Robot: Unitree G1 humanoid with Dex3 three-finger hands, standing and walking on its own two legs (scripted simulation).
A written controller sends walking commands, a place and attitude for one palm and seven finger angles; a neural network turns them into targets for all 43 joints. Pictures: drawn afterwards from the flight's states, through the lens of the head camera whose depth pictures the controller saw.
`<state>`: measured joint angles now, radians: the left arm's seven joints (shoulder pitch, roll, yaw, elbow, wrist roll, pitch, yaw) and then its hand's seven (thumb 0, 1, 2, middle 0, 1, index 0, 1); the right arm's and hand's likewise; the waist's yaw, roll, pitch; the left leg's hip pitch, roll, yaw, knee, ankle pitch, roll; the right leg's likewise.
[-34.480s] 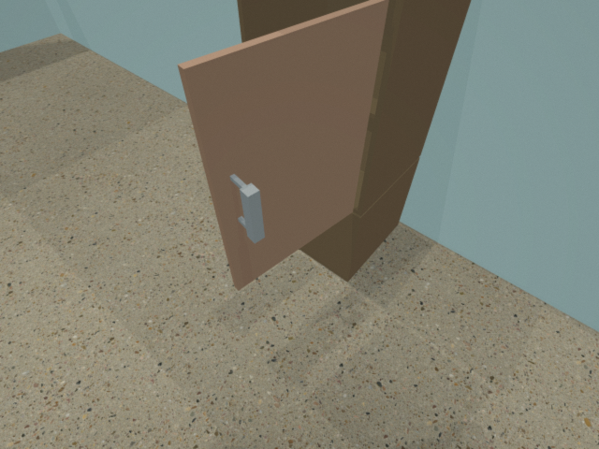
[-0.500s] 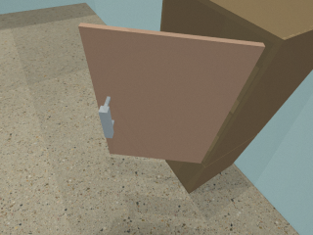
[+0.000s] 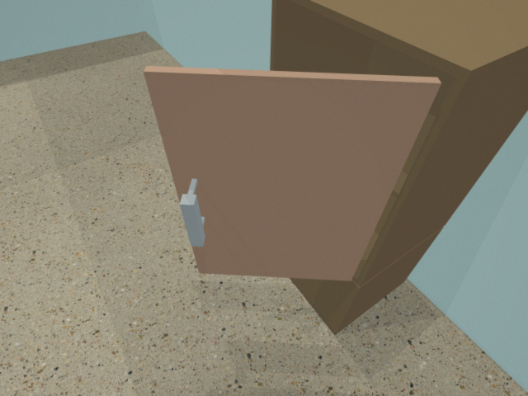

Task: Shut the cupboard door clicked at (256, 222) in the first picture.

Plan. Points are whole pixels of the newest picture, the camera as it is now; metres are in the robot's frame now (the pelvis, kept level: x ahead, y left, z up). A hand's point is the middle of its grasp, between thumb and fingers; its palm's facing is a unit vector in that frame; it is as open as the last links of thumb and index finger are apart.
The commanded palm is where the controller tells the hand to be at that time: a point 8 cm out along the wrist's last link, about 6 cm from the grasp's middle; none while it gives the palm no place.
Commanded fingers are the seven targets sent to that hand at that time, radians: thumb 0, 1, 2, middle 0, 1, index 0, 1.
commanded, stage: look again from close up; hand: left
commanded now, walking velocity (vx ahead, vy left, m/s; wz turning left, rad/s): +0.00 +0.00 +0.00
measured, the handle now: (195, 212) +0.45 +0.17 -0.03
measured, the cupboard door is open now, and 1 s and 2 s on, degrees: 53 53 53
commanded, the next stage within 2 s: raise the hand and make a fist in 0.46 s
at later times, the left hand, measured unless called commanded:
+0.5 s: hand out of the picture +0.04 +0.19 -0.15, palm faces -0.04 -0.95 -0.30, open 7.4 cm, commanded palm none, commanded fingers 0.00 0.90 0.90 -0.20 -0.30 -0.20 -0.30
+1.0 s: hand out of the picture +0.14 +0.17 -0.08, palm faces +0.08 -1.00 -0.01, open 6.1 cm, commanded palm +0.12 +0.22 -0.05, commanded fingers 0.00 0.90 0.90 -0.60 -0.74 -0.60 -0.74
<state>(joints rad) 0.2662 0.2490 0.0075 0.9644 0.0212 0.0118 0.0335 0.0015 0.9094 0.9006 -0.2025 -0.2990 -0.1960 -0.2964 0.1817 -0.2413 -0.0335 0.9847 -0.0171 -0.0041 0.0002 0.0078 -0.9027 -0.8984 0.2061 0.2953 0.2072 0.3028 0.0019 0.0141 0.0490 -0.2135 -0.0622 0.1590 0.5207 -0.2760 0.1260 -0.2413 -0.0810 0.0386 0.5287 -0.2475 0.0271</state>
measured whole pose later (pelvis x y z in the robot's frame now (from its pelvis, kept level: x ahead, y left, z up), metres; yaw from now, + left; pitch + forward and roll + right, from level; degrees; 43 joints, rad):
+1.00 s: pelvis -0.02 -0.09 -0.11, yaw +5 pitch +14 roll -2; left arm 0.36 0.30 0.35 0.26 -0.44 -0.51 -0.61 0.01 0.90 0.90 -0.44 -0.55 -0.43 -0.55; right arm 0.16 -0.29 -0.04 0.53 0.04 -0.36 -0.06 0.01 -0.90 -0.90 0.21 0.30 0.21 0.30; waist 0.04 -0.01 -0.13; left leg -0.99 0.04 -0.02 1.31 -0.56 -0.01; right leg -0.96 0.00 -0.11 1.29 -0.57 -0.05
